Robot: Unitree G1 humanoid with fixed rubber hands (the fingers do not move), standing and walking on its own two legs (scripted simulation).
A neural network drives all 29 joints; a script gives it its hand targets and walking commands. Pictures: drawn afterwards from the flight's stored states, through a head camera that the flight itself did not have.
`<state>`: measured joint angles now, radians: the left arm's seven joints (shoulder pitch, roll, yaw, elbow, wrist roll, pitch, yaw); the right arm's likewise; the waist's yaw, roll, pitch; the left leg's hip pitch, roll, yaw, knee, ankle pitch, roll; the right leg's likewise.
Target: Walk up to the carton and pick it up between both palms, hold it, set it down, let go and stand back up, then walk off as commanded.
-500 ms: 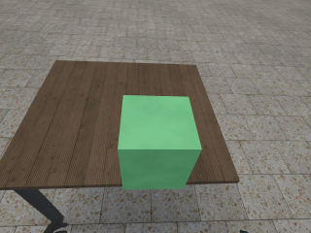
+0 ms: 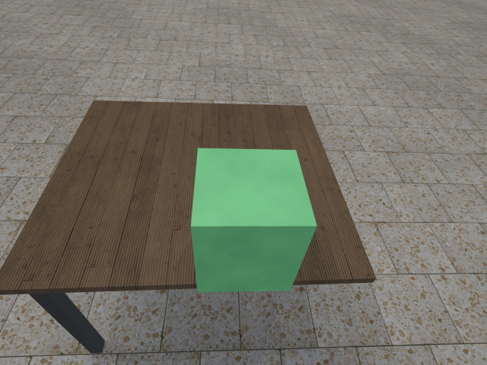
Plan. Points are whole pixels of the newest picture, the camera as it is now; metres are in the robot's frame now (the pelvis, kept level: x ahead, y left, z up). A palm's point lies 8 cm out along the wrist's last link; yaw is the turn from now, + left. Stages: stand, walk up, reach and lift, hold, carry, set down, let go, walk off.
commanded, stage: stand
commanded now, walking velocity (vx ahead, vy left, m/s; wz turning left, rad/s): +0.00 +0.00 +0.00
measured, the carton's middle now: (245, 222) +0.43 +0.00 -0.05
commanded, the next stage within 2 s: walk off in 1.28 s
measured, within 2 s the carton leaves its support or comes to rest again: neither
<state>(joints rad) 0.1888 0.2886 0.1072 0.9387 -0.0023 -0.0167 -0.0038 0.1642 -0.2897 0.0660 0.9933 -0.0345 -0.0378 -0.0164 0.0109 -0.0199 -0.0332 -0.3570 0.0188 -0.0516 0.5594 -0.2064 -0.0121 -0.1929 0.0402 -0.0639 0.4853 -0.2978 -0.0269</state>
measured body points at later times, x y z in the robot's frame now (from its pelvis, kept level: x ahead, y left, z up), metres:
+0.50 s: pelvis +0.00 -0.01 +0.00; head -0.01 +0.01 +0.45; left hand +0.08 +0.28 -0.13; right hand +0.09 -0.28 -0.12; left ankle +0.06 +0.12 -0.73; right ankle -0.02 -0.10 -0.73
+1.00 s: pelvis -0.01 -0.01 +0.00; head -0.02 +0.01 +0.45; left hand +0.07 +0.28 -0.13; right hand +0.08 -0.28 -0.12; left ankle +0.06 +0.12 -0.73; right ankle -0.02 -0.10 -0.73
